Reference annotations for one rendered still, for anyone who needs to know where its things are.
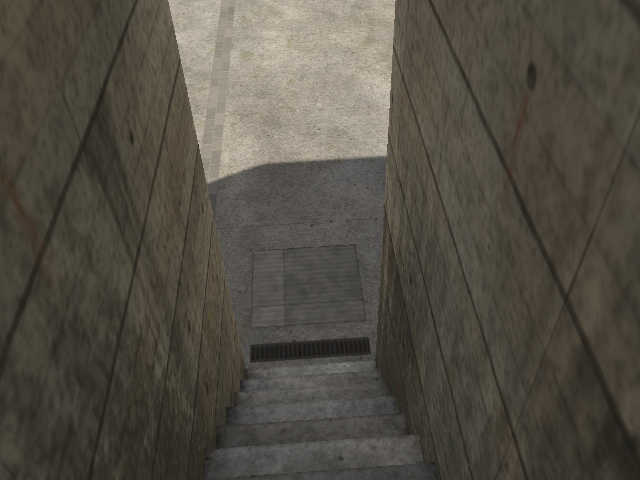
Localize stairs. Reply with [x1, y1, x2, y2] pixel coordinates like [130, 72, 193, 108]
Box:
[196, 360, 439, 480]

